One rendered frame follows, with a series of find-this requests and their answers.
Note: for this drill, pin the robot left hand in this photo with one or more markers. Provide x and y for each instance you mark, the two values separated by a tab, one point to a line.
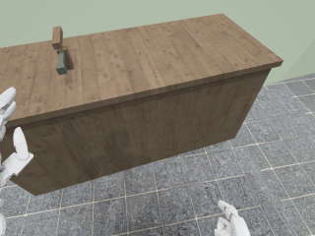
16	162

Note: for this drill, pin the tap lever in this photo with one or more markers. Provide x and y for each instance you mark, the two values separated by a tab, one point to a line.
60	67

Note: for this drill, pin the robot right hand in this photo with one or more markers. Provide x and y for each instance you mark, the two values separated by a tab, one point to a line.
237	225

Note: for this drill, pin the counter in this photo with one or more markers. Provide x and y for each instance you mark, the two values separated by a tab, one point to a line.
130	96

